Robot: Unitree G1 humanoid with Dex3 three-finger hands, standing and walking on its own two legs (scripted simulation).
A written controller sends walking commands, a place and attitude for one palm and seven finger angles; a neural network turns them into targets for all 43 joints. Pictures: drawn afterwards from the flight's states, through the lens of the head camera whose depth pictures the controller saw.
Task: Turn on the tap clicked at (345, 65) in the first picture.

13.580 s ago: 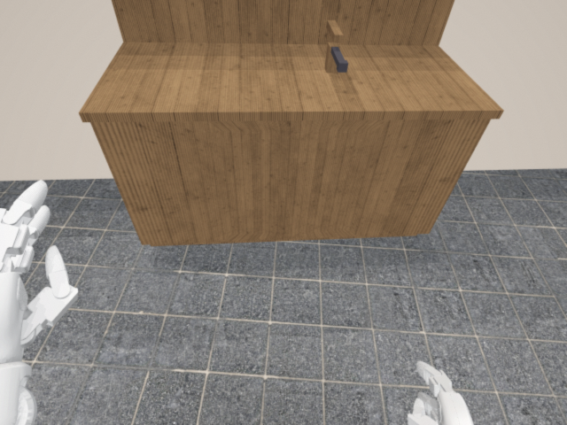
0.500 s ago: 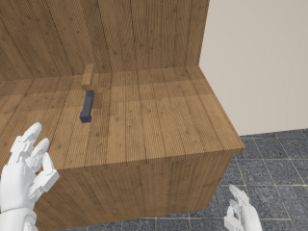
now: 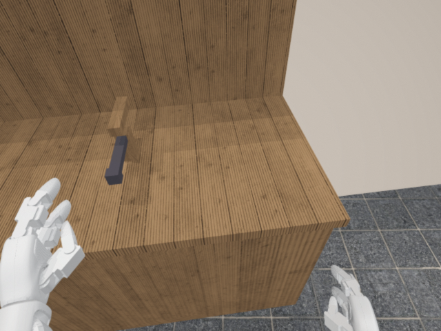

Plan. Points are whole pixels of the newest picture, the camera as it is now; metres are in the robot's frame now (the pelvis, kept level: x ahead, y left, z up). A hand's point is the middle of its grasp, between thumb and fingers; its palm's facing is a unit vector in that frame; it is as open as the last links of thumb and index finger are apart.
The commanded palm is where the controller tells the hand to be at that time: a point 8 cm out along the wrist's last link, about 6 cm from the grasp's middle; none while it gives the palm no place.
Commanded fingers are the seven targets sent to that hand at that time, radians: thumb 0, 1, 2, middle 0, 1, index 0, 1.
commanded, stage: reach beside the lever's end, fingers flat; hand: left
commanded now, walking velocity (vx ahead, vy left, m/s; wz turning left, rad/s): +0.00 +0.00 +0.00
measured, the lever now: (114, 176) +0.39 +0.29 +0.05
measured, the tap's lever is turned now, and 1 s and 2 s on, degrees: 0 0 0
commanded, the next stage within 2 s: none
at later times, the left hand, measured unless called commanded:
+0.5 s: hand (79, 228) +0.23 +0.26 +0.12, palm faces +0.45 -0.89 -0.12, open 7.5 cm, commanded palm +0.19 +0.30 +0.12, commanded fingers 0.00 0.90 0.90 -0.19 -0.28 -0.19 -0.28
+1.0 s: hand (87, 204) +0.29 +0.29 +0.10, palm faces +0.47 -0.87 -0.10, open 7.6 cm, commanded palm +0.24 +0.33 +0.09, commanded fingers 0.00 0.90 0.90 -0.17 -0.21 -0.17 -0.21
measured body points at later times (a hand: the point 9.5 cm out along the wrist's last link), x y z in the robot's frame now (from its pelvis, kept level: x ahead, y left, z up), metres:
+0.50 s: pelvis -0.01 +0.00 +0.00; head +0.00 -0.01 +0.45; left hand +0.20 +0.30 +0.13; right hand +0.17 -0.23 -0.08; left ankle +0.02 +0.15 -0.72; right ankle -0.03 -0.09 -0.72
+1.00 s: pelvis -0.02 +0.02 +0.00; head +0.01 +0.01 +0.45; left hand +0.26 +0.33 +0.10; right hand +0.15 -0.22 -0.09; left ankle +0.02 +0.15 -0.72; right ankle -0.03 -0.09 -0.72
